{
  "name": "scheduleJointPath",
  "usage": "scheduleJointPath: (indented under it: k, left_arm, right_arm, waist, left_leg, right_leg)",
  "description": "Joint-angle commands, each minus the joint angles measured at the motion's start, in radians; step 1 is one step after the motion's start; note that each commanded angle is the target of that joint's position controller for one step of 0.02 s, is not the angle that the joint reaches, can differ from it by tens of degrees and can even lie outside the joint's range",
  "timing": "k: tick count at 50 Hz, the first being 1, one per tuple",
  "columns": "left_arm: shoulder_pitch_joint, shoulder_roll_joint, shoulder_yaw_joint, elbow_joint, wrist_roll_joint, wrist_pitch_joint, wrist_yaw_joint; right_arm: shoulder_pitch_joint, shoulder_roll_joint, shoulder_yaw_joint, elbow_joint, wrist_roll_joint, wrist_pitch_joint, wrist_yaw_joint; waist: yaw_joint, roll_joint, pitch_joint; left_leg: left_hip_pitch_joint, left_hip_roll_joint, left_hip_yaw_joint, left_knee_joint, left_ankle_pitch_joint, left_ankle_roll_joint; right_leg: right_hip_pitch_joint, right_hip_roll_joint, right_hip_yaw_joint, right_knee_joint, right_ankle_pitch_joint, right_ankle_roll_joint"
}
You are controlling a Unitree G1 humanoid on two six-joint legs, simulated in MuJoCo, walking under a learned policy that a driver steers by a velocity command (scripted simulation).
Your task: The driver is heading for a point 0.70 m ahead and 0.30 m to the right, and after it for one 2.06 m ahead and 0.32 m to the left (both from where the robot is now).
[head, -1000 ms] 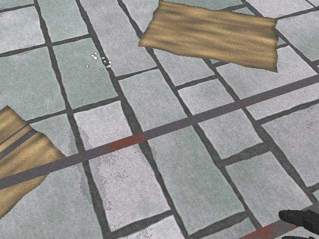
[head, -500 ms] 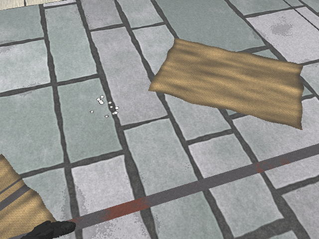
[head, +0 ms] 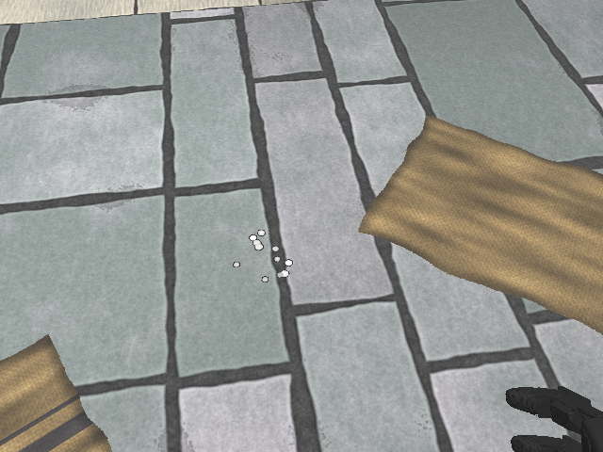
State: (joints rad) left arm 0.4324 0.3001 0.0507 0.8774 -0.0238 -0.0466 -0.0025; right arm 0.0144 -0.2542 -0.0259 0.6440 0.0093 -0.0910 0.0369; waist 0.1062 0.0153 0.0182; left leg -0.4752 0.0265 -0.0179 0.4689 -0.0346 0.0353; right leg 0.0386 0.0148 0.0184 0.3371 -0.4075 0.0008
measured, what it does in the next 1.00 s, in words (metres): walks ahead, turning right: right foot, then left foot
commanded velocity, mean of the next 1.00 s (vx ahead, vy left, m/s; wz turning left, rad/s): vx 0.50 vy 0.00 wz -0.51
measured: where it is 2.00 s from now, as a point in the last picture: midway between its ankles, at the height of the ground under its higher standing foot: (423, 357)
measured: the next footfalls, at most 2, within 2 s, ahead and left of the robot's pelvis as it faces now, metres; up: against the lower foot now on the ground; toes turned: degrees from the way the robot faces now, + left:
right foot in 0.54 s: +0.42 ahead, -0.16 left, +0.00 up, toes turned -20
left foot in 1.00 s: +0.76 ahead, -0.10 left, +0.00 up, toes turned -38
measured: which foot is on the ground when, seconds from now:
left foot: down 0.00-0.54, up 0.56-0.98, down 1.00-1.00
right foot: down 0.00-0.00, up 0.02-0.52, down 0.54-1.00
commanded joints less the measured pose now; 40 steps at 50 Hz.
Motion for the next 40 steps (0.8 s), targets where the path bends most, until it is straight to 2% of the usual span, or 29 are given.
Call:
scheduleJointPath:
  k: [1, 2, 3, 4, 5, 6, 8, 11, 14, 17, 21, 22, 24, 25, 26, 27, 28, 29, 30, 31, 32, 33, 34, 36, 38, 40]
  left_arm:
    - [-0.009, 0.056, -0.001, -0.098, 0.026, -0.018, 0.006]
    - [0.07, 0.016, -0.016, -0.095, 0.009, -0.032, 0.005]
    - [-0.011, 0.124, 0.015, -0.096, -0.018, -0.035, 0.004]
    - [-0.085, 0.143, 0.024, -0.12, -0.023, -0.035, 0.004]
    - [-0.115, 0.132, 0.026, -0.124, -0.012, -0.031, 0.007]
    - [-0.111, 0.117, 0.031, -0.122, -0.005, -0.021, 0.006]
    - [-0.075, 0.072, 0.028, -0.11, -0.01, 0.005, 0.004]
    - [-0.121, 0.054, 0.03, -0.137, -0.003, 0.025, 0.007]
    - [-0.189, 0.039, 0.025, -0.162, 0.0, 0.018, -0.007]
    - [-0.3, 0.019, 0.012, -0.201, 0.004, 0.011, -0.029]
    - [-0.403, 0.024, 0.008, -0.263, 0.004, 0.012, -0.051]
    - [-0.41, 0.031, 0.011, -0.276, 0.004, 0.013, -0.056]
    - [-0.37, 0.062, 0.027, -0.287, 0.005, 0.019, -0.06]
    - [-0.292, 0.09, 0.044, -0.275, 0.004, 0.023, -0.058]
    - [-0.147, 0.134, 0.072, -0.241, 0.001, 0.025, -0.05]
    - [0.018, 0.213, 0.108, -0.2, -0.001, 0.036, -0.029]
    - [-0.021, 0.321, 0.12, -0.206, -0.01, 0.03, -0.02]
    - [0.009, 0.247, 0.096, -0.242, 0.0, 0.012, -0.026]
    - [-0.024, 0.19, 0.079, -0.232, 0.008, -0.003, -0.03]
    - [-0.08, 0.165, 0.071, -0.235, 0.005, -0.011, -0.029]
    - [-0.149, 0.135, 0.062, -0.247, 0.008, -0.013, -0.026]
    - [-0.19, 0.107, 0.051, -0.265, 0.02, -0.014, -0.022]
    - [-0.203, 0.107, 0.05, -0.274, 0.024, -0.015, -0.019]
    - [-0.193, 0.125, 0.054, -0.269, 0.016, -0.019, -0.008]
    - [-0.165, 0.153, 0.063, -0.258, 0.011, -0.017, 0.006]
    - [-0.14, 0.158, 0.065, -0.247, 0.006, -0.011, 0.015]
  right_arm:
    - [0.397, -0.287, -0.104, 0.023, -0.03, -0.008, -0.025]
    - [0.428, -0.277, -0.099, 0.037, -0.02, 0.003, -0.021]
    - [0.395, -0.193, -0.076, 0.04, -0.01, 0.005, -0.023]
    - [0.327, -0.163, -0.065, 0.041, -0.002, 0.004, -0.025]
    - [0.263, -0.136, -0.055, 0.042, -0.008, 0.0, -0.023]
    - [0.217, -0.109, -0.049, 0.045, -0.015, -0.007, -0.02]
    - [0.174, -0.094, -0.051, 0.06, -0.023, -0.023, -0.019]
    - [0.169, -0.118, -0.062, 0.092, -0.027, -0.036, -0.026]
    - [0.185, -0.141, -0.068, 0.117, -0.027, -0.03, -0.038]
    - [0.221, -0.173, -0.075, 0.138, -0.019, -0.019, -0.046]
    - [0.282, -0.204, -0.087, 0.175, 0.001, 0.01, -0.048]
    - [0.284, -0.212, -0.09, 0.179, 0.006, 0.019, -0.049]
    - [0.268, -0.242, -0.099, 0.176, 0.014, 0.033, -0.055]
    - [0.259, -0.254, -0.102, 0.173, 0.018, 0.042, -0.058]
    - [0.241, -0.251, -0.099, 0.169, 0.022, 0.047, -0.061]
    - [0.253, -0.218, -0.085, 0.156, 0.005, 0.041, -0.064]
    - [0.345, -0.063, -0.037, 0.1, -0.036, 0.015, -0.049]
    - [0.261, -0.134, -0.043, 0.093, -0.004, -0.025, -0.033]
    - [0.161, -0.182, -0.056, 0.06, 0.035, -0.046, -0.023]
    - [0.143, -0.17, -0.05, 0.055, 0.027, -0.057, -0.027]
    - [0.145, -0.17, -0.054, 0.068, 0.001, -0.059, -0.035]
    - [0.165, -0.18, -0.061, 0.076, -0.011, -0.049, -0.036]
    - [0.18, -0.177, -0.064, 0.076, -0.015, -0.036, -0.034]
    - [0.177, -0.148, -0.058, 0.072, -0.025, -0.016, -0.036]
    - [0.105, -0.12, -0.046, 0.049, -0.028, -0.008, -0.038]
    - [0.027, -0.098, -0.035, 0.031, -0.025, -0.01, -0.033]
  waist:
    - [-0.228, 0.097, -0.325]
    - [-0.206, 0.285, -0.431]
    - [-0.224, 0.171, -0.292]
    - [-0.205, 0.135, -0.164]
    - [-0.174, 0.089, -0.101]
    - [-0.142, 0.099, -0.059]
    - [-0.101, 0.11, -0.035]
    - [-0.09, 0.065, 0.007]
    - [-0.107, 0.041, 0.026]
    - [-0.152, 0.017, 0.056]
    - [-0.182, 0.011, 0.086]
    - [-0.175, 0.018, 0.081]
    - [-0.133, 0.056, 0.027]
    - [-0.083, 0.07, -0.024]
    - [0.002, 0.055, -0.099]
    - [0.072, -0.028, -0.19]
    - [-0.06, -0.294, -0.249]
    - [0.011, -0.177, -0.393]
    - [0.024, -0.127, -0.251]
    - [-0.019, -0.057, -0.156]
    - [-0.063, -0.022, -0.099]
    - [-0.097, -0.036, -0.081]
    - [-0.115, -0.048, -0.075]
    - [-0.125, -0.038, -0.059]
    - [-0.107, -0.044, -0.029]
    - [-0.076, -0.069, -0.015]
  left_leg:
    - [0.804, 0.278, -0.324, 0.036, -0.037, 0.157]
    - [0.902, 0.404, -0.649, -0.094, -0.24, 0.235]
    - [0.791, 0.36, -0.584, -0.142, -0.363, 0.195]
    - [0.654, 0.331, -0.446, -0.173, -0.333, 0.166]
    - [0.534, 0.292, -0.355, -0.21, -0.259, 0.153]
    - [0.444, 0.259, -0.271, -0.247, -0.186, 0.145]
    - [0.344, 0.23, -0.158, -0.305, -0.093, 0.146]
    - [0.317, 0.231, -0.042, -0.341, 0.028, 0.157]
    - [0.349, 0.213, 0.06, -0.349, 0.087, 0.145]
    - [0.384, 0.217, 0.131, -0.353, 0.104, 0.133]
    - [0.533, 0.26, 0.173, -0.299, 0.185, 0.117]
    - [0.564, 0.268, 0.186, -0.266, 0.261, 0.107]
    - [0.598, 0.266, 0.216, -0.138, 0.59, 0.084]
    - [0.593, 0.256, 0.23, -0.013, 0.733, 0.072]
    - [0.525, 0.224, 0.255, 0.184, 0.744, 0.044]
    - [0.296, 0.181, 0.255, 0.474, 0.48, -0.002]
    - [-0.17, -0.035, 0.181, 0.828, -0.491, -0.068]
    - [-0.278, -0.06, -0.066, 0.943, -0.572, -0.055]
    - [-0.359, -0.008, -0.08, 0.924, -0.474, -0.03]
    - [-0.333, 0.036, -0.074, 0.834, -0.384, -0.016]
    - [-0.268, 0.067, -0.071, 0.742, -0.333, -0.022]
    - [-0.195, 0.087, -0.079, 0.693, -0.297, -0.028]
    - [-0.154, 0.088, -0.076, 0.658, -0.28, -0.041]
    - [-0.131, 0.08, -0.052, 0.57, -0.243, -0.076]
    - [-0.134, 0.061, -0.037, 0.426, -0.129, -0.104]
    - [-0.086, 0.029, -0.032, 0.256, 0.021, -0.111]
  right_leg:
    - [-0.494, -0.052, 0.019, 0.609, 0.339, -0.045]
    - [-0.702, 0.022, 0.073, 0.827, -0.193, -0.021]
    - [-0.785, -0.034, 0.12, 0.917, -0.148, -0.023]
    - [-0.81, -0.072, 0.092, 0.911, -0.053, -0.026]
    - [-0.775, -0.106, 0.081, 0.876, 0.025, -0.021]
    - [-0.731, -0.131, 0.086, 0.84, 0.081, -0.015]
    - [-0.656, -0.151, 0.083, 0.822, 0.137, -0.003]
    - [-0.706, -0.157, 0.095, 0.76, 0.234, 0.017]
    - [-0.723, -0.149, 0.08, 0.59, 0.385, 0.019]
    - [-0.701, -0.135, 0.016, 0.43, 0.472, 0.003]
    - [-0.746, -0.119, -0.031, 0.323, 0.398, -0.037]
    - [-0.735, -0.106, -0.049, 0.309, 0.356, -0.052]
    - [-0.627, -0.044, -0.108, 0.305, 0.252, -0.091]
    - [-0.519, -0.002, -0.135, 0.304, 0.208, -0.116]
    - [-0.312, 0.042, -0.143, 0.242, 0.253, -0.151]
    - [-0.002, -0.019, 0.004, 0.21, 0.279, -0.202]
    - [0.31, -0.277, 0.572, 0.12, 0.142, -0.384]
    - [0.374, -0.354, 0.827, -0.026, 0.014, -0.437]
    - [0.287, -0.328, 0.686, -0.053, 0.067, -0.379]
    - [0.141, -0.282, 0.558, -0.051, 0.155, -0.341]
    - [0.005, -0.244, 0.463, -0.056, 0.272, -0.313]
    - [-0.086, -0.214, 0.401, -0.075, 0.371, -0.302]
    - [-0.139, -0.203, 0.381, -0.094, 0.422, -0.304]
    - [-0.214, -0.183, 0.317, -0.111, 0.516, -0.31]
    - [-0.263, -0.149, 0.263, -0.119, 0.518, -0.29]
    - [-0.299, -0.105, 0.222, -0.109, 0.447, -0.25]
